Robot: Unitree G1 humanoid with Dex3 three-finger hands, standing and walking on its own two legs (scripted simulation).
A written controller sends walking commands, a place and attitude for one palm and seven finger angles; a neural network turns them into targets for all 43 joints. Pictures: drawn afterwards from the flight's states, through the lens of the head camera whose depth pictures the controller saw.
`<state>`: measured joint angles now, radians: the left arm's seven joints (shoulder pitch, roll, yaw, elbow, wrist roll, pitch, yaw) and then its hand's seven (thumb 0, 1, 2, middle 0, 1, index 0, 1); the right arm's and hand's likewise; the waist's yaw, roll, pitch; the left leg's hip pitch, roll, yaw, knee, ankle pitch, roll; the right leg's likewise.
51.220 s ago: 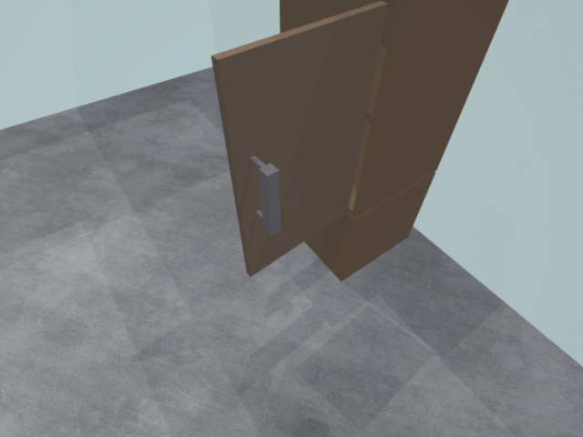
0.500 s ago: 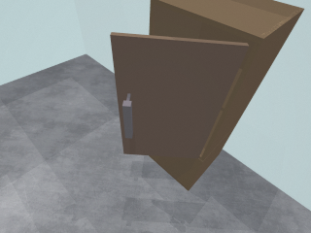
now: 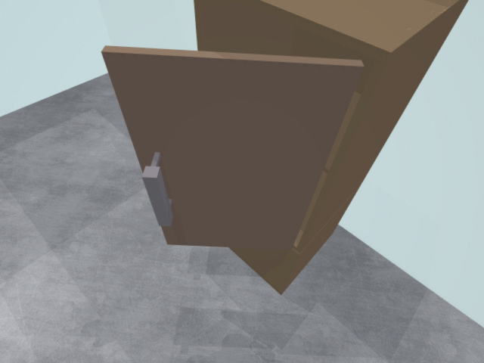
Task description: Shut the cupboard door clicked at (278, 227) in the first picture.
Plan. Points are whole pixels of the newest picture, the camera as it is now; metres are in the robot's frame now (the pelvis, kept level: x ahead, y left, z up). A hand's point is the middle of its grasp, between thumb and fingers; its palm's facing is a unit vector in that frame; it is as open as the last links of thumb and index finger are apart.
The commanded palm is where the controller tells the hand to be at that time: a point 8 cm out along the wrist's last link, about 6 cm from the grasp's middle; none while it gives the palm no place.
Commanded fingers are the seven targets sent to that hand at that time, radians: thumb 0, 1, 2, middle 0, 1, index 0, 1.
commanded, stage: come to a stop and stand still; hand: left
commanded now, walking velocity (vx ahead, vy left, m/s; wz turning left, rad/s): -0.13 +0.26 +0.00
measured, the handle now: (161, 190) +0.44 +0.19 -0.02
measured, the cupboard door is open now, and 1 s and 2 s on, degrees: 42 42 42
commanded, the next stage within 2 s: look again from close up in 1.78 s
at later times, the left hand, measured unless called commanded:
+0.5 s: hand out of the picture +0.03 +0.16 -0.16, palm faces +0.05 -0.97 -0.26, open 7.3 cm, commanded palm none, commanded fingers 0.00 0.90 0.90 -0.20 -0.30 -0.20 -0.30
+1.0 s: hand out of the picture +0.02 +0.17 -0.17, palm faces +0.00 -0.98 -0.18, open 7.4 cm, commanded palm none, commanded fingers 0.00 0.90 0.90 -0.20 -0.30 -0.20 -0.30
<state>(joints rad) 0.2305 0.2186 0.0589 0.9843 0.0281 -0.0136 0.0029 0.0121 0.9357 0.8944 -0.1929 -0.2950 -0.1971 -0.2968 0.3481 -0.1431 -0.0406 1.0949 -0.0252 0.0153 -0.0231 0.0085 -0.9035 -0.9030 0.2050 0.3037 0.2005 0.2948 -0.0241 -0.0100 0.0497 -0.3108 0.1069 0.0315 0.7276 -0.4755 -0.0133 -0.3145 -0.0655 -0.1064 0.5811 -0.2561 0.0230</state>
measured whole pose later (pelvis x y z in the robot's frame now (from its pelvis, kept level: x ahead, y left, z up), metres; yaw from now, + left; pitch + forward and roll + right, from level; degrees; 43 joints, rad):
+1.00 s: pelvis -0.02 -0.01 +0.01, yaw +0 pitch -2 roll -1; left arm 0.29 0.19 -0.01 0.98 0.01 0.01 0.03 0.00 0.91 0.89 -0.20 -0.30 -0.20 -0.30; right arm 0.29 -0.15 -0.01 1.07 -0.02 0.01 0.00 0.01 -0.91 -0.90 0.20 0.30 0.20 0.29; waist -0.01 -0.03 0.04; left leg -0.28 0.01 0.07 0.51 -0.20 0.03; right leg -0.21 -0.02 -0.08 0.50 -0.26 0.00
